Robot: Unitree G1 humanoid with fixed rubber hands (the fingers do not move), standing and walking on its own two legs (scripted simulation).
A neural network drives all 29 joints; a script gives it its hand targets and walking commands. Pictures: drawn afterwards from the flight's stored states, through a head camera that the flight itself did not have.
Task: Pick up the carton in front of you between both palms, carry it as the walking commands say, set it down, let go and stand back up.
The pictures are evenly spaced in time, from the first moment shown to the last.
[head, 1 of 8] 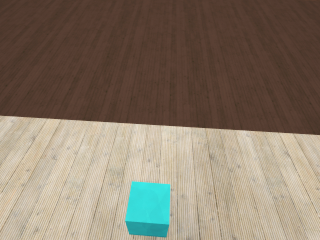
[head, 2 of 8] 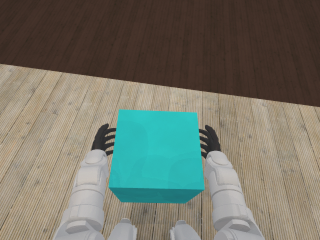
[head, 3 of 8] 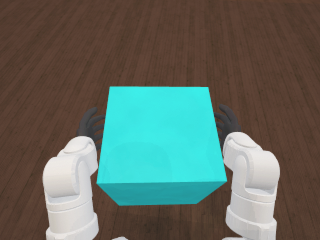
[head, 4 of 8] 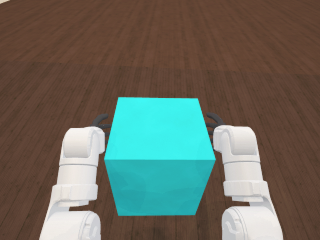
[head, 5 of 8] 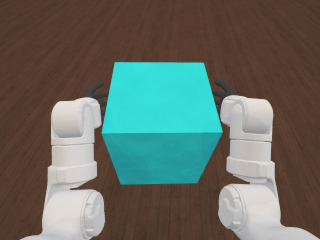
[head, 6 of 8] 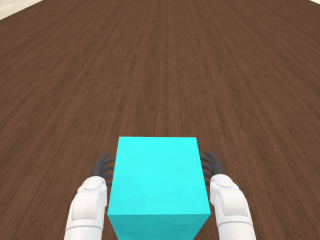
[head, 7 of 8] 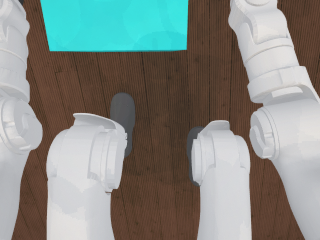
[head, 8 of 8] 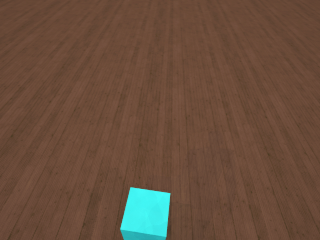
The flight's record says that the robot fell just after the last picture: no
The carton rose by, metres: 0.99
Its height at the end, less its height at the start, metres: +0.26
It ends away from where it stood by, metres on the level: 5.91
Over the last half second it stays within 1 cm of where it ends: yes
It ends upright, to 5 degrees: yes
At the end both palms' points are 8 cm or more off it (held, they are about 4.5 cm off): yes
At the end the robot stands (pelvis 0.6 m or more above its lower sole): yes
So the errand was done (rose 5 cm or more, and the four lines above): yes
